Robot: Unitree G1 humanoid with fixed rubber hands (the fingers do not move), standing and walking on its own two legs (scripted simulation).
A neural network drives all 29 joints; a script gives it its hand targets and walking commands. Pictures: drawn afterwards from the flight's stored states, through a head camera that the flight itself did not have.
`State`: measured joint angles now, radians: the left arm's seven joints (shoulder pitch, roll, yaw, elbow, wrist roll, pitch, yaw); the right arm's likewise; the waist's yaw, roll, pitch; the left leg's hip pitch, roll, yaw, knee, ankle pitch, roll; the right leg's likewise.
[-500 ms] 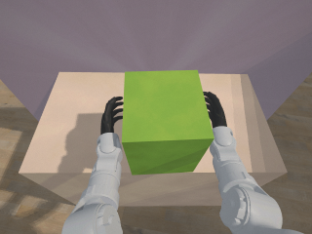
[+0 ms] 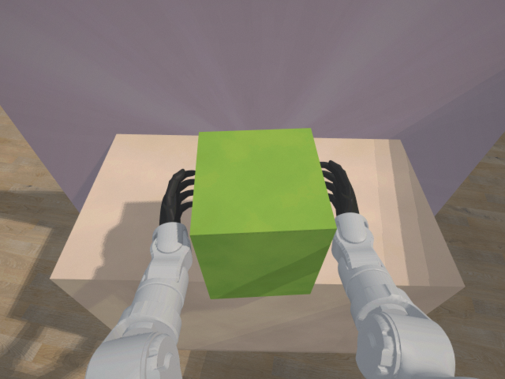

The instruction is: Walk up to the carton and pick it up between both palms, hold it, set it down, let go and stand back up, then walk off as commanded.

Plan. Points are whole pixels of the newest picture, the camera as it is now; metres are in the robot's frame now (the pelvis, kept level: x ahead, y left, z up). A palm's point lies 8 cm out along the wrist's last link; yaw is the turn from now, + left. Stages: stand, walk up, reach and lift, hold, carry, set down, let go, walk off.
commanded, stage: reach and lift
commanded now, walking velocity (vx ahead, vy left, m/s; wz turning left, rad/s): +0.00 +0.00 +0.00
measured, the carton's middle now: (258, 218) +0.41 +0.00 +0.00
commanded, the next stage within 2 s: none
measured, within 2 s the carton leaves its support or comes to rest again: neither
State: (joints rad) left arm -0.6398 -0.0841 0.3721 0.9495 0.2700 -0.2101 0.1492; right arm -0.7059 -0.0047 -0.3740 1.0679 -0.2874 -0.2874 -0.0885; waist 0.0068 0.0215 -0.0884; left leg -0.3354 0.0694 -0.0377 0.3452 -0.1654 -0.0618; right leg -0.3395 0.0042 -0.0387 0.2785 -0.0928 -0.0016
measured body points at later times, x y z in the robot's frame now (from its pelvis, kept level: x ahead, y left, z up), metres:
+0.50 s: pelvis +0.00 +0.00 +0.00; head +0.00 +0.01 +0.45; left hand +0.39 +0.15 +0.09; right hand +0.40 -0.15 +0.10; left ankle +0.00 +0.16 -0.75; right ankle +0.02 -0.12 -0.75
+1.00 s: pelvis +0.00 +0.02 +0.00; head -0.03 +0.04 +0.45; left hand +0.38 +0.16 +0.15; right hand +0.38 -0.13 +0.15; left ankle +0.00 +0.16 -0.75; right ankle +0.02 -0.12 -0.75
